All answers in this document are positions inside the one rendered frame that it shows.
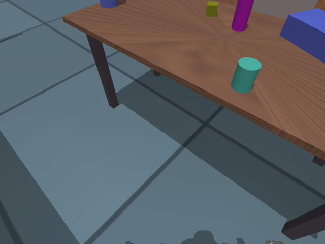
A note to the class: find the table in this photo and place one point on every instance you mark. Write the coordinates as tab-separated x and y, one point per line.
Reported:
176	38

